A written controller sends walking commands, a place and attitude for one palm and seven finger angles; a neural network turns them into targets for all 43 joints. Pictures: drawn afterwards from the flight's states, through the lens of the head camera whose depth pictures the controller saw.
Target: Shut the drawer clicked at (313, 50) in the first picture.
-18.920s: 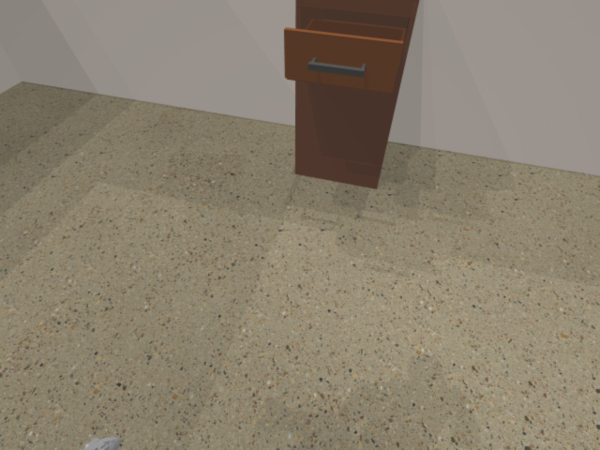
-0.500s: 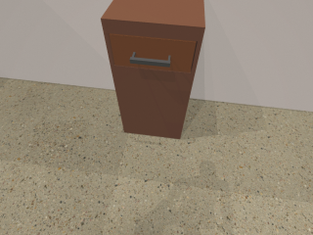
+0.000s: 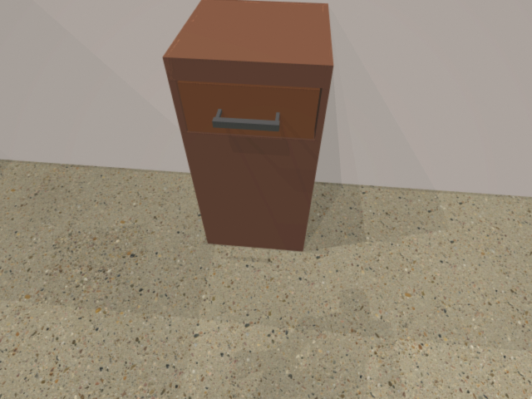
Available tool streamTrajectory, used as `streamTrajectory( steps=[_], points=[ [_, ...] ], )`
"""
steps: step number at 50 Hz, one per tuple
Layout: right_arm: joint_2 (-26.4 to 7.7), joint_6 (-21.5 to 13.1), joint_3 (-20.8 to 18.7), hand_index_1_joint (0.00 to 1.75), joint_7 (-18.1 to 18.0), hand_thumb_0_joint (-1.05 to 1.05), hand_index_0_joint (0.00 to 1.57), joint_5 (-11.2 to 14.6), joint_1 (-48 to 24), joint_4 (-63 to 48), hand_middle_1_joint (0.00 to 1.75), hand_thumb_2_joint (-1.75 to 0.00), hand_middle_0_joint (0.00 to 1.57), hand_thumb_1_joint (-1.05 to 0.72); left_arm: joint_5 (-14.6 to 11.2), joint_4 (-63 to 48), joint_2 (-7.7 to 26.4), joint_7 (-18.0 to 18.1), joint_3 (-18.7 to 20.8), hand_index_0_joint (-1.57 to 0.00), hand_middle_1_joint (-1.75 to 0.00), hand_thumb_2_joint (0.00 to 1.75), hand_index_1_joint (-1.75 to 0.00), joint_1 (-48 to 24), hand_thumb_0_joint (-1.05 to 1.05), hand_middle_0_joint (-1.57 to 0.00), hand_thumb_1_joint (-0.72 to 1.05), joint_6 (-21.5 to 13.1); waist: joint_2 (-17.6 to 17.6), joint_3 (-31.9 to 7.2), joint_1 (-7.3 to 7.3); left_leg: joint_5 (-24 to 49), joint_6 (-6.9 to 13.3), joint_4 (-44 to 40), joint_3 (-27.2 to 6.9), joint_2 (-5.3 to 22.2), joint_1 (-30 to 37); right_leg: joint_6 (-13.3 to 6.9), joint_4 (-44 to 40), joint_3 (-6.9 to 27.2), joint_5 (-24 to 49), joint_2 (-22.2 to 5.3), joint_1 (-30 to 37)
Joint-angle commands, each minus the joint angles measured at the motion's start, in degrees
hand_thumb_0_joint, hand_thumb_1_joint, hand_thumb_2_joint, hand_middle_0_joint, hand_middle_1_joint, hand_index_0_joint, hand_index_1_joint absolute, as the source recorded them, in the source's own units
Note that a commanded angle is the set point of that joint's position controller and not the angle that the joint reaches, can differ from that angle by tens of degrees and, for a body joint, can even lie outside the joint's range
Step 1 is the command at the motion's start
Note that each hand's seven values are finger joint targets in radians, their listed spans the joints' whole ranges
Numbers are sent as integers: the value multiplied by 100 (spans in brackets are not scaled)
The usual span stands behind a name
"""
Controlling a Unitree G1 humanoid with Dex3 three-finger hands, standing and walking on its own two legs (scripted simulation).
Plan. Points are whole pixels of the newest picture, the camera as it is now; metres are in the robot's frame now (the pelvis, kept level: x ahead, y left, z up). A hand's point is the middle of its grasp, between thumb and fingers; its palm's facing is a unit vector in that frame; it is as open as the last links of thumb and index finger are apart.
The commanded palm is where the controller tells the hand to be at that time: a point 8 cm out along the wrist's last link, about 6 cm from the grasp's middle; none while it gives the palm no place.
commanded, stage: let the arm hang, fingers relaxed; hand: left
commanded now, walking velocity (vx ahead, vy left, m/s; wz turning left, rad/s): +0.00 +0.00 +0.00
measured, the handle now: (247, 119) +0.82 +0.10 -0.06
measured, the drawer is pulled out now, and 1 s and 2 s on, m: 0.00 0.00 0.00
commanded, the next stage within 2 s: look to check the result in 0.02 s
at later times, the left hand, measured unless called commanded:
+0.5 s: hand out of the picture +0.07 +0.22 -0.16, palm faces +0.00 -0.95 -0.32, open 7.4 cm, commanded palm none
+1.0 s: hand out of the picture +0.10 +0.21 -0.16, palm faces -0.01 -0.95 -0.32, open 7.4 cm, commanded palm none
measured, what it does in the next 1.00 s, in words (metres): stands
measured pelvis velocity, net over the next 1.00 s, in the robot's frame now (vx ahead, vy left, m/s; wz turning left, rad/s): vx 0.03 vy -0.02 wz -0.02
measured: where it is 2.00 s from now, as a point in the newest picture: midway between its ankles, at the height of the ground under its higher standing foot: outside the picture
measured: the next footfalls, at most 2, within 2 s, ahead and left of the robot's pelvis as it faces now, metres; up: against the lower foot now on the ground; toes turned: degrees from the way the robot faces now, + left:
none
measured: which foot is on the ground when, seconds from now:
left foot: down 0.00-1.00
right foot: down 0.00-1.00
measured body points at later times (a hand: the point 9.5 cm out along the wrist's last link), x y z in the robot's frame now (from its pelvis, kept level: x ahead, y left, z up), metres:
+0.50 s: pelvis +0.02 -0.01 +0.00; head +0.04 -0.02 +0.45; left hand +0.08 +0.27 -0.14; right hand +0.08 -0.29 -0.15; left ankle +0.04 +0.11 -0.74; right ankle -0.01 -0.10 -0.74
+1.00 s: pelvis +0.03 -0.02 +0.00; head +0.05 -0.03 +0.45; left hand +0.10 +0.26 -0.14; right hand +0.08 -0.30 -0.15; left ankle +0.04 +0.11 -0.74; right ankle -0.01 -0.10 -0.74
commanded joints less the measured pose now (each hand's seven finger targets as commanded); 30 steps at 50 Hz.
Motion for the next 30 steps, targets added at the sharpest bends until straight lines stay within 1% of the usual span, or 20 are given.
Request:
streamTrajectory(
  steps=[1,3,4,5,7,9,11,12,14,16,18,19,20,21,22,25,27,29,30],
  points=[
    [-939,-103,-157,30,-61,0,20,-10,-9,-257,30,-90,20,-90,18,-193,1078,72,181,-20,-30,90,-30,47,0,-20,90,-73,-15,-179,21,438,124,-345,-684,692,297,-145,-592,700,270,-791,-234],
    [-988,-100,-155,30,-60,0,20,-5,-42,-246,30,-90,20,-90,16,-195,1124,68,177,-20,-30,90,-30,-2,0,-20,90,-72,20,-179,8,415,115,-370,-682,701,318,-142,-619,721,255,-785,-230],
    [-1025,-100,-159,30,-59,0,20,0,-55,-265,30,-90,20,-90,18,-194,1157,70,183,-20,-30,90,-30,35,0,-20,90,-81,5,-261,22,508,119,-337,-664,701,373,-137,-630,735,368,-803,-187],
    [-1028,-106,-156,30,-58,0,20,-2,-59,-258,30,-90,20,-90,13,-178,1172,69,177,-20,-30,90,-30,8,0,-20,90,-85,-31,-357,3,558,115,-335,-666,712,448,-142,-608,719,435,-811,-147],
    [-1061,-100,-152,30,-59,0,20,1,-92,-251,30,-90,20,-90,9,-173,1194,67,173,-20,-30,90,-30,-23,0,-20,90,-82,9,-320,6,552,107,-353,-649,718,452,-134,-629,720,460,-810,-149],
    [-1100,-92,-156,30,-59,0,20,12,-116,-262,30,-90,20,-90,13,-172,1245,73,177,-20,-30,90,-30,-13,0,-20,90,-88,-79,-287,13,614,102,-328,-628,712,467,-120,-665,734,569,-817,-143],
    [-1128,-85,-154,30,-60,0,20,9,-130,-250,30,-90,20,-90,4,-160,1262,72,165,-20,-30,90,-30,-51,0,-20,90,-88,-75,-285,-9,554,94,-344,-619,722,500,-124,-690,756,554,-821,-148],
    [-1154,-91,-152,30,-61,0,20,8,-125,-245,30,-90,20,-90,2,-149,1276,70,168,-20,-30,90,-30,-56,0,-20,90,-88,1,-370,-8,590,96,-345,-623,726,523,-130,-681,758,582,-831,-83],
    [-1182,-96,-151,30,-62,0,20,18,-151,-254,30,-90,20,-90,3,-150,1309,75,176,-20,-30,90,-30,-17,0,-20,90,-99,-50,-460,8,746,96,-307,-613,728,602,-115,-667,758,788,-835,-24],
    [-1184,-94,-147,30,-69,0,20,18,-154,-243,30,-90,20,-90,-4,-127,1320,79,167,-20,-30,90,-30,-49,0,-20,90,-99,-107,-462,-7,798,92,-312,-585,746,638,-112,-660,741,945,-844,3],
    [-1203,-91,-148,30,-69,0,20,18,-174,-235,30,-90,20,-90,-3,-123,1331,82,167,-20,-30,90,-30,-50,0,-20,90,-99,-73,-457,-7,797,86,-326,-576,750,666,-107,-672,737,979,-851,13],
    [-1211,-83,-148,30,-66,0,20,27,-192,-250,30,-90,20,-90,4,-129,1357,87,173,-20,-30,90,-30,-46,0,-20,90,-99,-78,-388,1,818,81,-312,-571,733,638,-88,-685,751,1019,-836,-11],
    [-1209,-89,-146,30,-69,0,20,19,-177,-236,30,-90,20,-90,0,-124,1354,88,174,-20,-30,90,-30,-47,0,-20,90,-101,-137,-456,-10,841,81,-323,-560,755,671,-98,-673,741,1072,-847,37],
    [-1217,-93,-150,30,-70,0,20,18,-193,-242,30,-90,20,-90,-2,-123,1347,89,173,-20,-30,90,-30,-47,0,-20,90,-103,-95,-481,-3,883,84,-311,-556,747,695,-93,-667,742,1144,-859,59],
    [-1224,-88,-148,30,-73,0,20,22,-215,-239,30,-90,20,-90,-4,-122,1356,91,166,-20,-30,90,-30,-67,0,-20,90,-102,-82,-404,-13,872,80,-320,-559,752,678,-94,-682,753,1137,-847,26],
    [-1219,-80,-145,30,-71,0,20,21,-214,-234,30,-90,20,-90,0,-128,1371,95,173,-20,-30,90,-30,-68,0,-20,90,-102,-116,-373,-12,821,66,-340,-541,749,677,-78,-710,748,1132,-848,29],
    [-1226,-83,-142,30,-71,0,20,14,-237,-230,30,-90,20,-90,-1,-127,1350,91,174,-20,-30,90,-30,-72,0,-20,90,-97,-29,-328,-3,772,64,-361,-549,747,649,-86,-729,760,1036,-847,15],
    [-1240,-85,-144,30,-69,0,20,20,-239,-254,30,-90,20,-90,5,-140,1373,94,182,-20,-30,90,-30,-55,0,-20,90,-104,-95,-361,5,826,69,-349,-554,745,680,-70,-740,770,1095,-839,35],
    [-1232,-91,-147,30,-71,0,20,15,-232,-256,30,-90,20,-90,1,-144,1361,94,181,-20,-30,90,-30,-74,0,-20,90,-106,-66,-394,-9,856,65,-347,-544,757,710,-83,-726,763,1144,-854,55]
  ],
)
